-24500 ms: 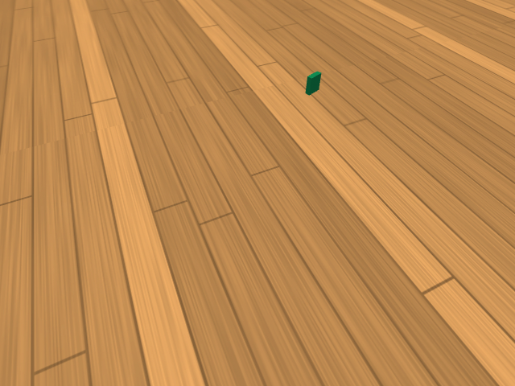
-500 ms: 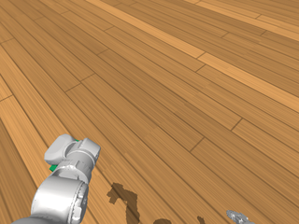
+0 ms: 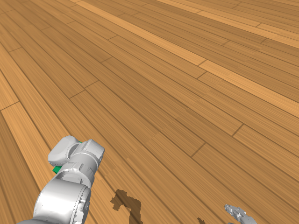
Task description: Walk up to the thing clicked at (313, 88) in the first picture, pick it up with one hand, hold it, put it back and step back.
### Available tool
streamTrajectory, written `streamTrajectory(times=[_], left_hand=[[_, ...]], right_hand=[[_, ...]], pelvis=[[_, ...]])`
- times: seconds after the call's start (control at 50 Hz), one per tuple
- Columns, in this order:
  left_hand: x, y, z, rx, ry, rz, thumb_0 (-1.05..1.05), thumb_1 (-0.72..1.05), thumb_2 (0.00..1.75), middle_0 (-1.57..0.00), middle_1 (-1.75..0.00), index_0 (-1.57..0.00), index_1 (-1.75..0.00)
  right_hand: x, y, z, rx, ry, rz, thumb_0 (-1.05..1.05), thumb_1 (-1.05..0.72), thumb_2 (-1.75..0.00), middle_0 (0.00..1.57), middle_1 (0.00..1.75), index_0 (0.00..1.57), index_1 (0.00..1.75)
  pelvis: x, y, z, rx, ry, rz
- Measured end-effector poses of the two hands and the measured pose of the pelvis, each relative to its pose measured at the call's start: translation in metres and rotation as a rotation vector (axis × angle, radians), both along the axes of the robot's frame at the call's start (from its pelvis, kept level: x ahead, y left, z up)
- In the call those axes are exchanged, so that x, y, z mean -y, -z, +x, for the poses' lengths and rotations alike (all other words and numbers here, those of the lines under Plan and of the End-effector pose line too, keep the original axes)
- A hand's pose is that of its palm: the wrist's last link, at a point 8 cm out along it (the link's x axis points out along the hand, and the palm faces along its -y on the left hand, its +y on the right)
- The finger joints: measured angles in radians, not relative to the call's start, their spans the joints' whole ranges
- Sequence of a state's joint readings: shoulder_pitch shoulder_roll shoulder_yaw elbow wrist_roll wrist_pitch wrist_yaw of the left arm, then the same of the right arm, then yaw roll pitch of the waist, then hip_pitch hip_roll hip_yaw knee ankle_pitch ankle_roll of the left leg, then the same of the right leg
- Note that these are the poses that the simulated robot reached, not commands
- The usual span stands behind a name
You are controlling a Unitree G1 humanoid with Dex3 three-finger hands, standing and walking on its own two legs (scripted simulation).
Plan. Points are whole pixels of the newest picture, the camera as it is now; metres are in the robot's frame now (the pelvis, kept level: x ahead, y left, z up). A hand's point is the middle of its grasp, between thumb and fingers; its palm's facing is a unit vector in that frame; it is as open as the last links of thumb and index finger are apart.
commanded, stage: hold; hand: left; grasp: from the side
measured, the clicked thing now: (77, 166) +0.32 +0.24 -0.07
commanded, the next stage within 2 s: crouch in 1.36 s
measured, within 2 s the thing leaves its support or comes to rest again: neither
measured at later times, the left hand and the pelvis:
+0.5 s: hand (76, 165) +0.30 +0.23 -0.03, palm faces -0.19 -0.42 -0.89, open 7.3 cm; pelvis -0.01 +0.01 +0.00, yaw +0 degrees
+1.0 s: hand (76, 162) +0.31 +0.23 -0.03, palm faces -0.20 -0.43 -0.88, open 7.3 cm; pelvis +0.00 +0.01 +0.01, yaw +0 degrees
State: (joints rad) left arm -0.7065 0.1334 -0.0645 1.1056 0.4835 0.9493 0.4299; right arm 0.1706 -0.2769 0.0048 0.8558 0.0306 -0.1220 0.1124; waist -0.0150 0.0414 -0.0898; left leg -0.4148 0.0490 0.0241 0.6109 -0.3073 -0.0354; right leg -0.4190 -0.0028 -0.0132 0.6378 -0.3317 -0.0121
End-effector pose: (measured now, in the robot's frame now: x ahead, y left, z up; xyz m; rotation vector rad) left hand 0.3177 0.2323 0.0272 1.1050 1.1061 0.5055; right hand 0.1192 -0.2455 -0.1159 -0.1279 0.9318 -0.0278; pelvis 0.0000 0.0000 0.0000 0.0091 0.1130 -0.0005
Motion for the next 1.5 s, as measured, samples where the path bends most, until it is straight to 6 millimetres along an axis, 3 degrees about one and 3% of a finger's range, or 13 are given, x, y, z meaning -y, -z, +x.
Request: streamTrajectory(times=[0.32, 0.54, 0.82, 1.08, 1.34, 1.5], left_hand=[[0.002, -0.015, -0.008, 0.023, 0.008, 0.006, 0.02, 0.36, 0.32, -0.89, -0.46, -0.89, -0.46], [-0.001, -0.001, -0.014, -0.005, 0.007, -0.014, 0.02, 0.35, 0.34, -0.89, -0.46, -0.89, -0.47], [-0.005, -0.022, 0.004, 0.037, -0.008, 0.011, 0.02, 0.34, 0.34, -0.91, -0.45, -0.9, -0.45], [-0.003, 0.006, -0.001, -0.008, -0.011, -0.03, 0.02, 0.34, 0.34, -0.91, -0.44, -0.9, -0.45], [0.0, -0.027, 0.013, 0.021, -0.024, 0.023, 0.02, 0.36, 0.3, -0.92, -0.41, -0.91, -0.43], [0.01, -0.003, 0.002, -0.043, -0.015, -0.021, 0.02, 0.36, 0.31, -0.92, -0.42, -0.91, -0.43]], right_hand=[[-0.009, -0.011, 0.009, 0.067, -0.014, 0.005, 0.01, -0.9, -0.9, 0.2, 0.3, 0.2, 0.3], [-0.017, -0.012, 0.014, 0.07, -0.031, 0.007, 0.01, -0.9, -0.9, 0.2, 0.3, 0.2, 0.3], [-0.018, -0.017, 0.029, 0.092, -0.024, 0.009, 0.01, -0.9, -0.9, 0.2, 0.3, 0.2, 0.3], [-0.011, -0.012, 0.021, 0.039, -0.019, -0.004, 0.01, -0.9, -0.9, 0.2, 0.3, 0.2, 0.3], [-0.003, -0.012, 0.02, 0.052, 0.012, 0.006, 0.01, -0.9, -0.9, 0.2, 0.3, 0.2, 0.3], [0.001, -0.008, 0.013, 0.035, 0.01, 0.009, 0.01, -0.9, -0.9, 0.2, 0.3, 0.2, 0.3]], pelvis=[[-0.004, -0.003, -0.008, 0.025, 0.005, -0.002], [-0.008, -0.004, -0.009, 0.018, 0.008, -0.004], [-0.009, -0.004, 0.0, 0.017, 0.006, -0.005], [-0.008, -0.005, 0.003, -0.006, 0.005, -0.003], [-0.002, -0.005, 0.005, -0.001, 0.004, -0.002], [-0.001, -0.005, 0.001, -0.015, 0.007, -0.001]])
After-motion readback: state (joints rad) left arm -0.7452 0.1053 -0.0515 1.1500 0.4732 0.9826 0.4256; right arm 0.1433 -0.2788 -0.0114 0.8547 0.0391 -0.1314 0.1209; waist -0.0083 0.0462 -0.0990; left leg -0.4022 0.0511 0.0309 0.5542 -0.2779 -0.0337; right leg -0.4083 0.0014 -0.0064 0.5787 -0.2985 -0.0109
